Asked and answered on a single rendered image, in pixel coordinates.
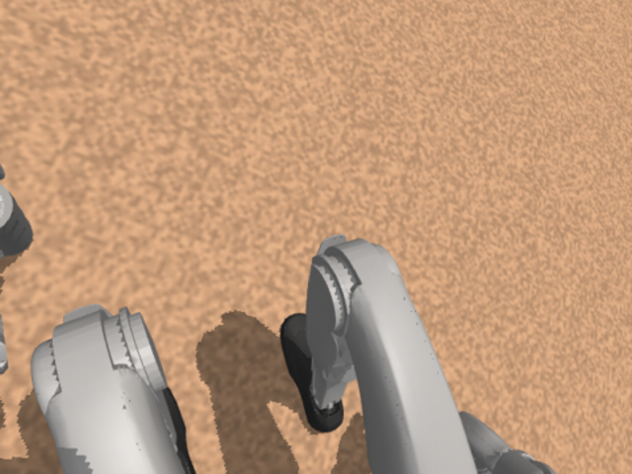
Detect right robot arm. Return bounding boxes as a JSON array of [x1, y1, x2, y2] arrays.
[[493, 449, 556, 474]]

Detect right robot hand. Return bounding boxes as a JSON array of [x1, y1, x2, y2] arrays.
[[458, 411, 513, 474]]

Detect cup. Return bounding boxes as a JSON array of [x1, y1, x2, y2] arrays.
[[0, 184, 33, 256]]

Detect right robot foot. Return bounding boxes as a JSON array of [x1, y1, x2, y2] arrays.
[[280, 313, 344, 433]]

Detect left robot foot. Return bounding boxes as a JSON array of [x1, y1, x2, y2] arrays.
[[162, 387, 197, 474]]

